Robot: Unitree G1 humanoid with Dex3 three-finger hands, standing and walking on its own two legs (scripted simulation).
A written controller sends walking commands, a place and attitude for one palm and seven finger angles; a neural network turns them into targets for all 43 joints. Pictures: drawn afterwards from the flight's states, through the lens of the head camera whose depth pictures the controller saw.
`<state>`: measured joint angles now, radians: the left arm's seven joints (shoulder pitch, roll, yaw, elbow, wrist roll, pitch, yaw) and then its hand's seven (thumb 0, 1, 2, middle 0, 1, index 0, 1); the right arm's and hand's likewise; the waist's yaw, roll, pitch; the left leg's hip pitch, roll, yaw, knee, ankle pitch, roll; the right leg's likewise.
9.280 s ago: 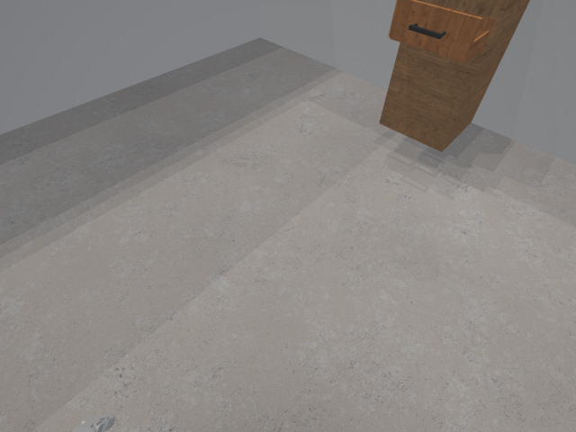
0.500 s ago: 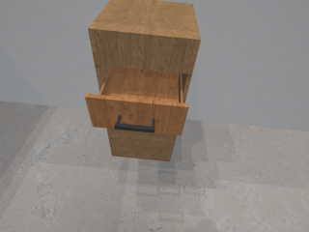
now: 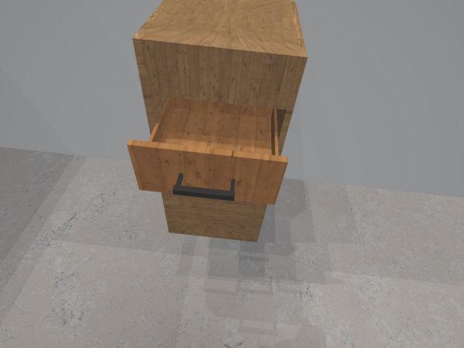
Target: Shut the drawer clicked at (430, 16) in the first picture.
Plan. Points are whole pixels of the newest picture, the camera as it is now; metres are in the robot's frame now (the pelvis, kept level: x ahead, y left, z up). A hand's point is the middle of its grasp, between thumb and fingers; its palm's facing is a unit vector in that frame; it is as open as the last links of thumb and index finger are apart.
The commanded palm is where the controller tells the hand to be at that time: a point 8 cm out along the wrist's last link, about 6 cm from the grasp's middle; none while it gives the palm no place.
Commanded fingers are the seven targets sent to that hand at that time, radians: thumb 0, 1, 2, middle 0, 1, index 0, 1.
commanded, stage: shuffle to correct the standing spot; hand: left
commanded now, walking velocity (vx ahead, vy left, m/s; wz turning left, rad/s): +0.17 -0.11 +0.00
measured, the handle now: (205, 186) +0.50 +0.10 -0.08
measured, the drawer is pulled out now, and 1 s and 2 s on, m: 0.21 0.21 0.21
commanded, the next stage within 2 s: come to a stop and stand still in 0.54 s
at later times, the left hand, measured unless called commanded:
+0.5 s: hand out of the picture +0.15 +0.11 -0.16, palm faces -0.02 -0.98 -0.22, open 7.4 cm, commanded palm none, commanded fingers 0.00 0.90 0.90 -0.20 -0.30 -0.20 -0.30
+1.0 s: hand out of the picture +0.13 +0.07 -0.17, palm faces +0.01 -0.99 -0.13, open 7.4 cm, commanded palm none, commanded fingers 0.00 0.90 0.90 -0.20 -0.30 -0.20 -0.30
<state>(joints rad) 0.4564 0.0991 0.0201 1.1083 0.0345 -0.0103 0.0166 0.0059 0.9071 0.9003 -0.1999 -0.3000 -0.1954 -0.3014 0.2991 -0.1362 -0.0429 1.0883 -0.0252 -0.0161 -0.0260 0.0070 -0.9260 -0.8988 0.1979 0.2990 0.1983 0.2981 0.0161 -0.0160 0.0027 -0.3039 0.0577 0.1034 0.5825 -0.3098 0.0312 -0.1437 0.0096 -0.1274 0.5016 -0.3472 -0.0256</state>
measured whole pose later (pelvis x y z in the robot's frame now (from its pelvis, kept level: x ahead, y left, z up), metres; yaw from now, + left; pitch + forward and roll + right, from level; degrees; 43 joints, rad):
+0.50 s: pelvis +0.08 -0.06 +0.00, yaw -1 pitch +0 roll +0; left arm 0.21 0.15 0.04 1.01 0.03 -0.03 0.01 0.01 0.92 0.90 -0.20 -0.30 -0.19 -0.30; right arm 0.37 -0.14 -0.05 1.14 -0.03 0.02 -0.02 0.00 -0.90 -0.90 0.20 0.30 0.20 0.30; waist -0.03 0.04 0.04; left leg -0.34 0.09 0.08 0.91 -0.49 0.01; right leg -0.30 -0.04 -0.13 0.54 -0.24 -0.03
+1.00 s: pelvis +0.14 -0.07 +0.01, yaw -3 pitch -1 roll +0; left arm 0.31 0.09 0.00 1.09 0.02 0.01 0.04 0.01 0.91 0.90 -0.20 -0.30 -0.20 -0.30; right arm 0.14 -0.13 -0.02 1.05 -0.01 0.00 -0.06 -0.01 -0.94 -0.90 0.20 0.30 0.20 0.30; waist 0.03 -0.02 0.07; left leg -0.21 0.00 0.17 0.44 -0.22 0.06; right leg -0.16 -0.02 -0.10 0.47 -0.29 -0.02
